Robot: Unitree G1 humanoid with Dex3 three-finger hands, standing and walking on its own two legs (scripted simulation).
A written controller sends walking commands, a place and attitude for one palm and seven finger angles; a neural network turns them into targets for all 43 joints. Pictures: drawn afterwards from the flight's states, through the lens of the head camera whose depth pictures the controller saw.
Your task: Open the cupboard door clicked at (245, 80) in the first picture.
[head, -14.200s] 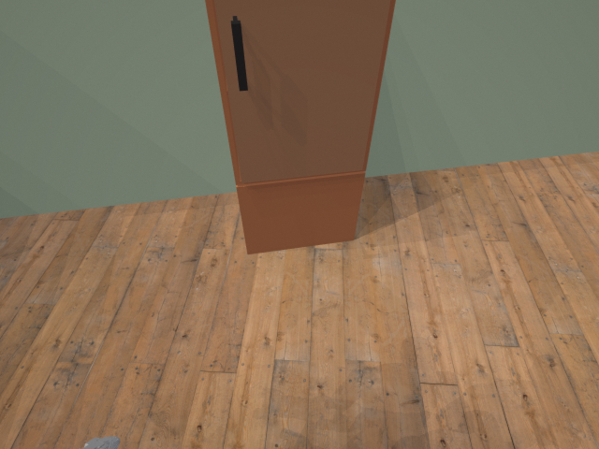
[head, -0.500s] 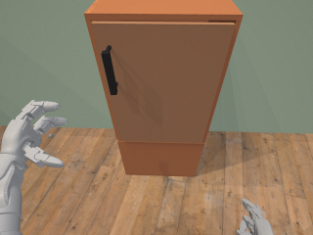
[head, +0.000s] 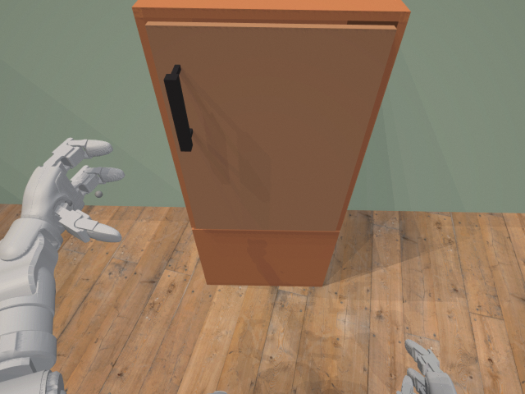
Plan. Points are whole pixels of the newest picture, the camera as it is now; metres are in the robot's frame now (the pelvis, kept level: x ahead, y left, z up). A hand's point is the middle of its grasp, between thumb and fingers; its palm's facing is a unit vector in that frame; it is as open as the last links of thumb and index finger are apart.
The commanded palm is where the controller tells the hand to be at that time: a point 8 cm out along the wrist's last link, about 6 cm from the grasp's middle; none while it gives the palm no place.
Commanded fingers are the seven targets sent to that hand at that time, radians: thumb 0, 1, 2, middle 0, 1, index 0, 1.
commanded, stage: move the hooked fingers beside the handle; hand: left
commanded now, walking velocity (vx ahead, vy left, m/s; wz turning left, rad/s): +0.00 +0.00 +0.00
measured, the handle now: (181, 109) +0.60 +0.21 +0.12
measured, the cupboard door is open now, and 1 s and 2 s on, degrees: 0 0 0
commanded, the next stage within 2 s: none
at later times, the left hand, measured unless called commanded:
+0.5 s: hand (122, 160) +0.42 +0.26 +0.14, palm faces +0.04 -1.00 +0.01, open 14.0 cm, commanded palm +0.40 +0.31 +0.13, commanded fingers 0.00 -0.50 0.30 -0.30 -1.20 -0.30 -1.20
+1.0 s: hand (136, 133) +0.50 +0.26 +0.13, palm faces +0.04 -1.00 +0.01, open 14.0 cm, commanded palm +0.49 +0.31 +0.12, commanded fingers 0.00 -0.50 0.30 -0.30 -1.20 -0.30 -1.20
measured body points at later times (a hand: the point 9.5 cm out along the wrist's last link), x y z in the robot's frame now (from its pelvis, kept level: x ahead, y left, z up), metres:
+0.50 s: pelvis +0.01 +0.01 -0.01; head +0.04 +0.01 +0.44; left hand +0.41 +0.31 +0.14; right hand +0.09 -0.26 -0.11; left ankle +0.08 +0.12 -0.72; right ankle -0.03 -0.11 -0.72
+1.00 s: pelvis +0.01 +0.01 -0.02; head +0.09 +0.02 +0.43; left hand +0.49 +0.32 +0.13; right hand +0.02 -0.28 -0.12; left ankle +0.08 +0.12 -0.72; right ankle -0.03 -0.11 -0.72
